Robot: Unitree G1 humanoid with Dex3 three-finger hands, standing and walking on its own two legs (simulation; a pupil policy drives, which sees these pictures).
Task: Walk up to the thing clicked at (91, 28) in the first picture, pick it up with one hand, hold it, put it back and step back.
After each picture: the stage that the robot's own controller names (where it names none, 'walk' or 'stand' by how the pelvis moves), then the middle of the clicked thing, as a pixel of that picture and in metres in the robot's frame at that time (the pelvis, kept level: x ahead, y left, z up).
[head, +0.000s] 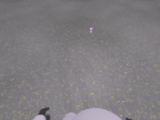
stand; (91, 30) +2.37 +0.01 -0.72
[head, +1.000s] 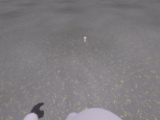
walk; (85, 39) +2.22 +0.25 -0.70
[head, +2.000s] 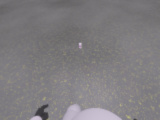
walk; (80, 45) +1.59 +0.34 -0.71
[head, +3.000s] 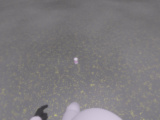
walk; (76, 60) +1.08 +0.31 -0.72
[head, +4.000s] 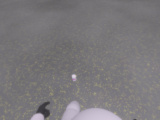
walk; (74, 77) +0.68 +0.26 -0.71
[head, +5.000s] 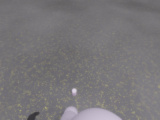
walk; (74, 92) +0.45 +0.17 -0.70
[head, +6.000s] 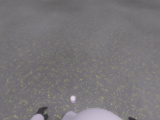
stand; (73, 99) +0.35 +0.17 -0.71
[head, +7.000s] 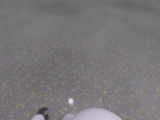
stand; (71, 102) +0.33 +0.19 -0.72
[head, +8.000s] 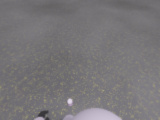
stand; (70, 102) +0.33 +0.20 -0.72
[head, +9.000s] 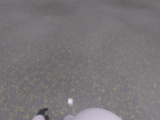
stand; (70, 102) +0.33 +0.20 -0.73
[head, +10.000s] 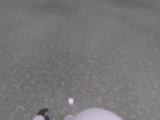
stand; (71, 101) +0.33 +0.20 -0.73
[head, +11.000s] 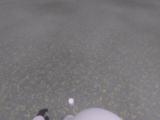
stand; (71, 101) +0.32 +0.19 -0.73
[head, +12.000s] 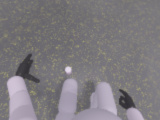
go down; (68, 70) +0.40 +0.18 -0.45
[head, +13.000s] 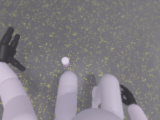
go down; (65, 62) +0.43 +0.19 -0.32
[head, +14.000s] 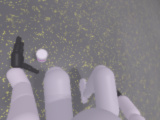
close in; (41, 56) +0.42 +0.23 -0.23
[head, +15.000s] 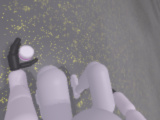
close; (26, 53) +0.42 +0.25 -0.23
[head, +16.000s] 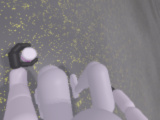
lift; (28, 55) +0.40 +0.23 -0.23
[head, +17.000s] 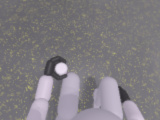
lift; (61, 70) +0.31 +0.20 -0.07
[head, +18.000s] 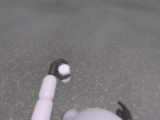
hold; (64, 73) +0.32 +0.17 +0.05
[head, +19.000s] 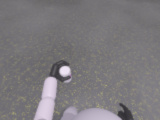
hold; (66, 74) +0.32 +0.16 +0.02
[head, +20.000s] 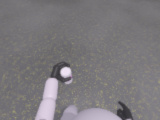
hold; (66, 75) +0.32 +0.16 +0.00
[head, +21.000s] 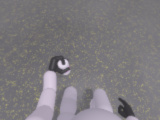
crouch; (64, 67) +0.37 +0.17 -0.06
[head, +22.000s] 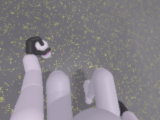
lower; (44, 49) +0.46 +0.24 -0.15
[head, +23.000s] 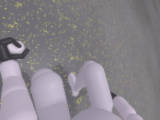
lower; (17, 51) +0.44 +0.26 -0.24
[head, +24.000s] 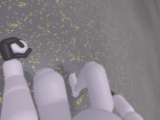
lower; (20, 50) +0.43 +0.26 -0.24
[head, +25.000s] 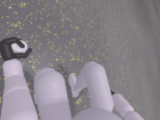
lower; (20, 50) +0.43 +0.26 -0.24
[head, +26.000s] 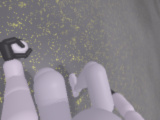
lower; (21, 50) +0.43 +0.26 -0.24
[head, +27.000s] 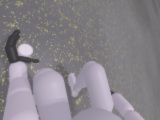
open; (24, 52) +0.42 +0.23 -0.24
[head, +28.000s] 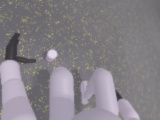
stand; (51, 55) +0.42 +0.21 -0.26
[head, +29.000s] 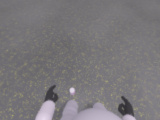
stand; (72, 91) +0.37 +0.15 -0.62
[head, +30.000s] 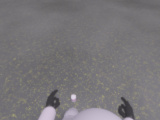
stand; (73, 98) +0.38 +0.15 -0.66
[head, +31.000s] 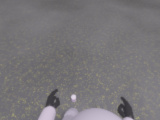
stand; (73, 98) +0.37 +0.15 -0.67
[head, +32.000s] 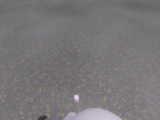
stand; (76, 98) +0.40 +0.15 -0.72
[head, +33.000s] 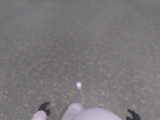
walk; (79, 85) +0.45 +0.13 -0.70
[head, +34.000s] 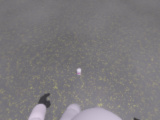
walk; (79, 71) +0.69 +0.15 -0.70
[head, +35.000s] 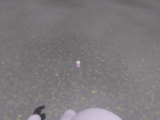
stand; (78, 64) +0.99 +0.17 -0.71
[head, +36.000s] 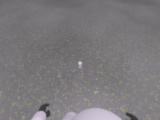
stand; (80, 64) +0.98 +0.16 -0.72
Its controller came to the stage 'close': yes
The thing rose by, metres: 0.72
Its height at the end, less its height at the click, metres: +0.00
